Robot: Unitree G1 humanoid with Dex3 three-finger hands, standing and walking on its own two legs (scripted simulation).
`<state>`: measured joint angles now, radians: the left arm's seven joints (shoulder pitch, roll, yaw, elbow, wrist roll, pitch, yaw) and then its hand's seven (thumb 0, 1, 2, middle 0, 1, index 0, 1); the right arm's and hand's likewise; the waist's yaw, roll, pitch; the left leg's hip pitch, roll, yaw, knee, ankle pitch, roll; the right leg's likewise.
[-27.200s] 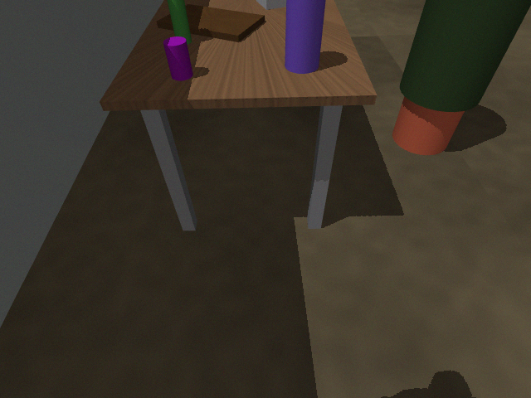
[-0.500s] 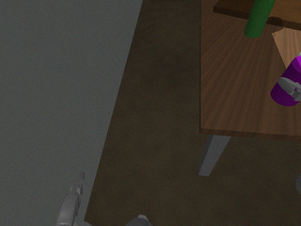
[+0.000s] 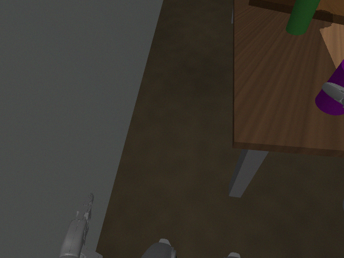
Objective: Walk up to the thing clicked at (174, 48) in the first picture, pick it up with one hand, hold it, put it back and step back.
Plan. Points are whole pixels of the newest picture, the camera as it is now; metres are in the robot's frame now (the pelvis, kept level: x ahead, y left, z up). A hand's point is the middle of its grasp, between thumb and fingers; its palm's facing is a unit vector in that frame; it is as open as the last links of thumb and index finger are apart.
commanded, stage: open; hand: right
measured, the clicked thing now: out of the picture +0.50 -0.27 +0.10
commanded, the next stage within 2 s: withdraw in 0.34 s
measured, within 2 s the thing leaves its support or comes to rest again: neither
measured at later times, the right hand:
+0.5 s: hand out of the picture +0.50 -0.28 +0.11, palm faces +0.32 +0.95 +0.03, open 14.6 cm
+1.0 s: hand out of the picture +0.48 -0.35 +0.23, palm faces +0.34 +0.94 -0.03, open 17.5 cm
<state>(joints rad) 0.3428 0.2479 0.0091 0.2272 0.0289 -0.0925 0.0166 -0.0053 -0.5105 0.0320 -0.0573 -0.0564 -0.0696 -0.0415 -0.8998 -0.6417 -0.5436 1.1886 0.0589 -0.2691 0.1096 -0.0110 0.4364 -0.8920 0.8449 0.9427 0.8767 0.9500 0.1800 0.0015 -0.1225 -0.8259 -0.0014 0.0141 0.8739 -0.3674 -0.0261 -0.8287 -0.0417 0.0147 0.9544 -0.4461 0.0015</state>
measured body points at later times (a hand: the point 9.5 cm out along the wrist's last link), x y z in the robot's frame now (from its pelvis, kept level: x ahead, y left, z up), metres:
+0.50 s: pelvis +0.00 +0.00 +0.00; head +0.10 -0.02 +0.43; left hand +0.14 +0.27 -0.03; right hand +0.48 -0.33 +0.11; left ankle +0.02 +0.14 -0.68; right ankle +0.00 -0.11 -0.68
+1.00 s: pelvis +0.01 +0.00 +0.02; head +0.08 -0.02 +0.47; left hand +0.16 +0.26 -0.03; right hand +0.46 -0.40 +0.23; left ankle +0.02 +0.14 -0.68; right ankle +0.00 -0.11 -0.68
